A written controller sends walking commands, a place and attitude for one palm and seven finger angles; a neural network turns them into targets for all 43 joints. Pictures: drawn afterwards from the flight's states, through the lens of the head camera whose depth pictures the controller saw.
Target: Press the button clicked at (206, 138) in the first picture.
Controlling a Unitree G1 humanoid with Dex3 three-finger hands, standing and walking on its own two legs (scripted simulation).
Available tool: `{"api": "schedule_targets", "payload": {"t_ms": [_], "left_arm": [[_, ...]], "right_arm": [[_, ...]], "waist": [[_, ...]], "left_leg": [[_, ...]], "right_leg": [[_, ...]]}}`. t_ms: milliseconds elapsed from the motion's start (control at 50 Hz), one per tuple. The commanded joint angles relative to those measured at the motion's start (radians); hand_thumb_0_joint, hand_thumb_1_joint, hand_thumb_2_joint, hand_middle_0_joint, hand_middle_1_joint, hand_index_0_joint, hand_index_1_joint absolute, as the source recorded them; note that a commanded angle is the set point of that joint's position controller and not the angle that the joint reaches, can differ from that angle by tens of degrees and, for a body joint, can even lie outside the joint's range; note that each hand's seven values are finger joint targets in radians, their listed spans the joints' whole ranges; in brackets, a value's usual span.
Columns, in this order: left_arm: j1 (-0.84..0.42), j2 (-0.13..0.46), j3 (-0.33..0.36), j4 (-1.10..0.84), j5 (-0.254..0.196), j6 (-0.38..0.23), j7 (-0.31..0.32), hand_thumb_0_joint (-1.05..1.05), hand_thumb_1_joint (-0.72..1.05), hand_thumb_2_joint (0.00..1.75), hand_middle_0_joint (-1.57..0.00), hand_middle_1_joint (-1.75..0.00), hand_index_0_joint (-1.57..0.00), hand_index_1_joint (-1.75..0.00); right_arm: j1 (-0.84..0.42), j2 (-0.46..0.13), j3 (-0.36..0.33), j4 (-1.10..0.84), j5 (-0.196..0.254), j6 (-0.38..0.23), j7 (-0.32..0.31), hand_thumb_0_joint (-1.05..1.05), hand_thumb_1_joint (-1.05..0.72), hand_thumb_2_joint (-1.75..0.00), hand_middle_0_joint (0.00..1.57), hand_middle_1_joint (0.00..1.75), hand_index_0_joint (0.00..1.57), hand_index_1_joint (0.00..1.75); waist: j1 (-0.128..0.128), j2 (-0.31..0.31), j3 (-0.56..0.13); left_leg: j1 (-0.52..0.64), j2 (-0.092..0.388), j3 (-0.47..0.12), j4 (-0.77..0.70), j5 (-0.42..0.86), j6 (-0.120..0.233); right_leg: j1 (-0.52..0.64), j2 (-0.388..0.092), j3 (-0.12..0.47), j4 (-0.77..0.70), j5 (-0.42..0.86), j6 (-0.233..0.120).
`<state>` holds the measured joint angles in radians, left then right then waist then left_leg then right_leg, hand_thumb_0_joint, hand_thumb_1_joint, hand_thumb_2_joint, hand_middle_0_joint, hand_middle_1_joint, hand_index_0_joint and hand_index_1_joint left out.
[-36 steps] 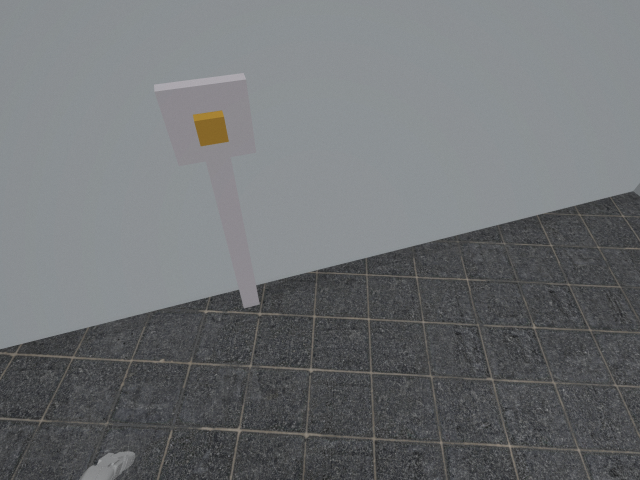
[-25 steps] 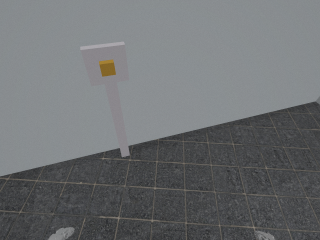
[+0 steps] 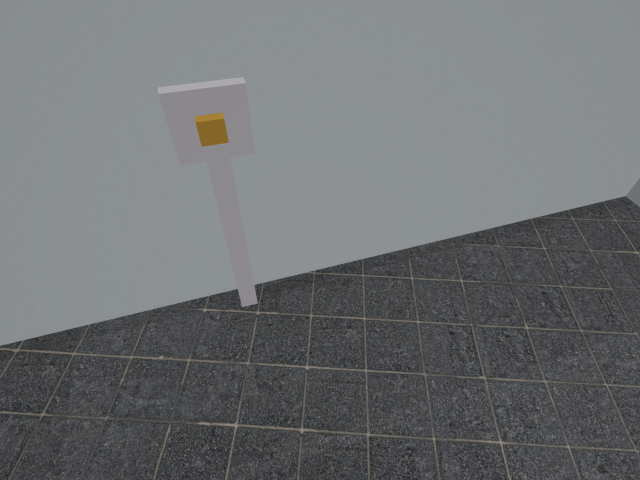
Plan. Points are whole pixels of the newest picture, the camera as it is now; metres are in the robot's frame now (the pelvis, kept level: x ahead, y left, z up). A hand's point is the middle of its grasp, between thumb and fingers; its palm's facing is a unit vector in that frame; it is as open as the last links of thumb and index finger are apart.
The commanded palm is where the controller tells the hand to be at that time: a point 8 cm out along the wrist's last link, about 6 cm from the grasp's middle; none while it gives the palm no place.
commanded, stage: stand and wait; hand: left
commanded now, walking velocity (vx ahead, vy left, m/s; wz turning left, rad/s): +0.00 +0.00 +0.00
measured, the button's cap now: (211, 128) +0.80 +0.29 +0.00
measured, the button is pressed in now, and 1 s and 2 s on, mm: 0 0 0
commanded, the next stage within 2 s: look at it before walking up in 0.36 s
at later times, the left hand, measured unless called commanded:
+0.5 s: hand out of the picture +0.06 +0.25 -0.16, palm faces -0.04 -0.95 -0.32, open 7.4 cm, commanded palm none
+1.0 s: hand out of the picture +0.08 +0.25 -0.15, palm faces -0.02 -0.94 -0.33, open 7.4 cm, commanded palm none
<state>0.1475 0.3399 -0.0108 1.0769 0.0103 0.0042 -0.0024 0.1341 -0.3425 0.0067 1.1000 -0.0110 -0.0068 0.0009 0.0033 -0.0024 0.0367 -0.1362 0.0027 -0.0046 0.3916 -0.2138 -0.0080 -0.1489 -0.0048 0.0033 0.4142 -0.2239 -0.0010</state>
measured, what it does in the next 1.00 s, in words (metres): stands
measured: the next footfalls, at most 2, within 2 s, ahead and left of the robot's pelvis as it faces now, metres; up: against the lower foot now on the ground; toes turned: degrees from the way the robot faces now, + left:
right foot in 1.96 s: +0.00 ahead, -0.09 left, +0.00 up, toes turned +16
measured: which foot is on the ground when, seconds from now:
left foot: down 0.00-1.00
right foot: down 0.00-1.00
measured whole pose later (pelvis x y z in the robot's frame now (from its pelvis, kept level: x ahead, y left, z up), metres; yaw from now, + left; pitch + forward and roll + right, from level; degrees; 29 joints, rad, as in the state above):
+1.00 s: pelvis +0.00 +0.00 +0.00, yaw +0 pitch -2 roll +0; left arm 0.13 0.34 -0.01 1.09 0.01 -0.01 0.00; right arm 0.11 -0.34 0.01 1.11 -0.01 -0.02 0.00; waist 0.01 0.00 0.03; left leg -0.13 0.00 -0.01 0.35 -0.19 0.00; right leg -0.14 -0.01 0.00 0.37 -0.20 0.00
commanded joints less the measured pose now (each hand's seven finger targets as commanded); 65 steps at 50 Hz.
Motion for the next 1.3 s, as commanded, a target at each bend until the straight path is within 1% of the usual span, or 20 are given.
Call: {"api": "schedule_targets", "payload": {"t_ms": [0,100,160,220,400,540,680,780,800,940,1020,1040,1100,1140,1180,1200,1220,1240,1260,1280], "left_arm": [[-0.059,0.208,0.045,-0.066,-0.001,-0.028,0.014,0.0,0.9,0.9,-0.2,-0.3,-0.2,-0.3],[-0.059,0.208,0.045,-0.063,0.0,-0.026,0.012,0.0,0.9,0.9,-0.2,-0.3,-0.2,-0.3],[-0.059,0.208,0.045,-0.063,0.001,-0.026,0.012,0.0,0.9,0.9,-0.2,-0.3,-0.2,-0.3],[-0.056,0.204,0.044,-0.063,0.001,-0.027,0.012,0.0,0.9,0.9,-0.2,-0.3,-0.2,-0.3],[-0.053,0.203,0.043,-0.059,0.002,-0.026,0.011,0.0,0.9,0.9,-0.2,-0.3,-0.2,-0.3],[-0.049,0.203,0.042,-0.056,0.001,-0.03,0.012,0.0,0.9,0.9,-0.2,-0.3,-0.2,-0.3],[-0.046,0.205,0.042,-0.051,0.002,-0.03,0.014,0.0,0.9,0.9,-0.2,-0.3,-0.2,-0.3],[-0.049,0.206,0.043,-0.053,0.002,-0.031,0.014,0.0,0.9,0.9,-0.2,-0.3,-0.2,-0.3],[-0.049,0.206,0.042,-0.052,0.002,-0.031,0.014,0.0,0.9,0.9,-0.2,-0.3,-0.2,-0.3],[-0.052,0.209,0.043,-0.052,0.002,-0.031,0.013,0.0,0.9,0.9,-0.2,-0.3,-0.2,-0.3],[-0.056,0.211,0.046,-0.056,0.001,-0.031,0.014,0.0,0.9,0.9,-0.2,-0.3,-0.2,-0.3],[-0.057,0.206,0.048,-0.061,0.001,-0.027,0.015,0.0,0.9,0.9,-0.2,-0.3,-0.2,-0.3],[-0.003,0.117,0.037,-0.061,0.0,-0.001,0.026,0.0,0.9,0.9,-0.2,-0.3,-0.2,-0.3],[0.019,0.105,0.039,-0.07,0.001,0.011,0.031,0.0,0.9,0.9,-0.2,-0.3,-0.2,-0.3],[0.03,0.114,0.049,-0.089,0.002,0.017,0.034,0.0,0.9,0.9,-0.2,-0.3,-0.2,-0.3],[0.039,0.123,0.054,-0.099,0.003,0.017,0.035,0.0,0.9,0.9,-0.2,-0.3,-0.2,-0.3],[0.043,0.135,0.061,-0.109,0.004,0.018,0.036,0.0,0.9,0.9,-0.2,-0.3,-0.2,-0.3],[0.053,0.151,0.069,-0.121,0.006,0.019,0.038,0.0,0.9,0.9,-0.2,-0.3,-0.2,-0.3],[0.06,0.16,0.073,-0.134,0.009,0.018,0.04,0.0,0.9,0.9,-0.2,-0.3,-0.2,-0.3],[0.057,0.157,0.077,-0.146,0.013,0.016,0.044,0.0,0.9,0.9,-0.2,-0.3,-0.2,-0.3]], "right_arm": [[-0.06,-0.196,-0.041,-0.064,0.001,-0.024,-0.015,0.0,-0.9,-0.9,0.2,0.3,0.2,0.3],[-0.058,-0.196,-0.04,-0.056,0.0,-0.024,-0.013,0.0,-0.9,-0.9,0.2,0.3,0.2,0.3],[-0.051,-0.198,-0.04,-0.055,0.001,-0.025,-0.013,0.0,-0.9,-0.9,0.2,0.3,0.2,0.3],[-0.05,-0.198,-0.04,-0.053,0.0,-0.027,-0.013,0.0,-0.9,-0.9,0.2,0.3,0.2,0.3],[-0.048,-0.197,-0.041,-0.049,0.002,-0.027,-0.012,0.0,-0.9,-0.9,0.2,0.3,0.2,0.3],[-0.048,-0.201,-0.04,-0.048,0.003,-0.031,-0.014,0.0,-0.9,-0.9,0.2,0.3,0.2,0.3],[-0.06,-0.201,-0.041,-0.046,0.004,-0.03,-0.014,0.0,-0.9,-0.9,0.2,0.3,0.2,0.3],[-0.06,-0.202,-0.04,-0.048,0.005,-0.03,-0.014,0.0,-0.9,-0.9,0.2,0.3,0.2,0.3],[-0.065,-0.203,-0.039,-0.048,0.004,-0.029,-0.015,0.0,-0.9,-0.9,0.2,0.3,0.2,0.3],[-0.069,-0.204,-0.038,-0.05,0.004,-0.03,-0.015,0.0,-0.9,-0.9,0.2,0.3,0.2,0.3],[-0.068,-0.208,-0.038,-0.056,0.004,-0.03,-0.014,0.0,-0.9,-0.9,0.2,0.3,0.2,0.3],[-0.067,-0.203,-0.038,-0.059,0.004,-0.028,-0.013,0.0,-0.9,-0.9,0.2,0.3,0.2,0.3],[-0.023,-0.106,-0.023,-0.063,0.002,-0.005,-0.01,0.0,-0.9,-0.9,0.2,0.3,0.2,0.3],[-0.011,-0.092,-0.024,-0.074,0.001,0.01,-0.009,0.0,-0.9,-0.9,0.2,0.3,0.2,0.3],[-0.009,-0.094,-0.033,-0.097,-0.001,0.019,-0.007,0.0,-0.9,-0.9,0.2,0.3,0.2,0.3],[-0.003,-0.09,-0.036,-0.107,-0.001,0.023,-0.006,0.0,-0.9,-0.9,0.2,0.3,0.2,0.3],[0.004,-0.084,-0.039,-0.118,0.0,0.028,-0.006,0.0,-0.9,-0.9,0.2,0.3,0.2,0.3],[0.011,-0.074,-0.046,-0.129,0.001,0.033,-0.006,0.0,-0.9,-0.9,0.2,0.3,0.2,0.3],[0.015,-0.065,-0.052,-0.144,0.001,0.038,-0.006,0.0,-0.9,-0.9,0.2,0.3,0.2,0.3],[0.015,-0.053,-0.058,-0.152,-0.001,0.043,-0.008,0.0,-0.9,-0.9,0.2,0.3,0.2,0.3]], "waist": [[-0.002,-0.011,-0.051],[0.0,-0.004,-0.029],[-0.002,-0.012,-0.039],[0.0,0.001,-0.053],[0.0,0.005,-0.038],[-0.001,0.001,-0.076],[0.0,0.008,-0.07],[-0.001,-0.004,-0.073],[0.001,0.005,-0.064],[0.001,0.001,-0.069],[0.001,0.002,-0.08],[0.001,0.015,-0.074],[0.005,0.016,-0.077],[0.011,0.014,-0.065],[0.015,0.003,-0.061],[0.017,-0.024,-0.07],[0.019,-0.072,-0.072],[0.02,-0.121,-0.085],[0.022,-0.183,-0.085],[0.025,-0.226,-0.06]], "left_leg": [[-0.007,0.108,-0.09,-0.071,0.098,0.036],[-0.023,0.106,-0.093,-0.084,0.055,0.035],[-0.018,0.108,-0.097,-0.085,0.059,0.036],[-0.016,0.109,-0.099,-0.087,0.072,0.037],[-0.021,0.11,-0.104,-0.095,0.057,0.037],[0.005,0.117,-0.102,-0.086,0.129,0.038],[0.019,0.119,-0.097,-0.085,0.155,0.038],[0.02,0.119,-0.096,-0.088,0.166,0.037],[0.019,0.118,-0.096,-0.09,0.164,0.036],[0.023,0.117,-0.098,-0.097,0.17,0.036],[0.024,0.116,-0.103,-0.086,0.208,0.037],[0.011,0.115,-0.105,-0.077,0.229,0.036],[-0.04,0.112,-0.104,-0.025,0.27,0.029],[-0.089,0.108,-0.116,0.003,0.263,0.029],[-0.142,0.097,-0.124,0.049,0.249,0.032],[-0.169,0.08,-0.117,0.085,0.233,0.029],[-0.196,0.057,-0.099,0.14,0.199,0.021],[-0.205,0.033,-0.062,0.219,0.139,0.011],[-0.226,0.009,-0.029,0.321,-0.011,0.001],[-0.256,0.001,-0.008,0.431,-0.232,-0.006]], "right_leg": [[-0.008,-0.116,0.11,-0.1,0.073,-0.033],[-0.027,-0.114,0.115,-0.116,0.009,-0.031],[-0.028,-0.11,0.111,-0.113,0.007,-0.03],[-0.018,-0.111,0.109,-0.109,0.024,-0.03],[-0.029,-0.11,0.106,-0.111,0.017,-0.026],[0.0,-0.112,0.097,-0.096,0.099,-0.027],[0.001,-0.115,0.092,-0.097,0.13,-0.024],[0.011,-0.116,0.092,-0.098,0.144,-0.024],[0.006,-0.115,0.093,-0.1,0.141,-0.024],[0.017,-0.116,0.093,-0.105,0.146,-0.024],[0.032,-0.119,0.08,-0.094,0.175,-0.022],[0.034,-0.12,0.069,-0.077,0.184,-0.019],[0.033,-0.128,0.036,-0.016,0.194,0.003],[0.027,-0.134,0.025,0.014,0.183,0.008],[0.027,-0.153,0.026,0.032,0.176,0.0],[0.036,-0.176,0.041,0.028,0.176,-0.012],[0.041,-0.216,0.066,0.012,0.177,-0.037],[0.036,-0.274,0.099,-0.013,0.186,-0.072],[0.027,-0.33,0.131,-0.036,0.233,-0.119],[0.005,-0.382,0.151,-0.057,0.296,-0.169]]}}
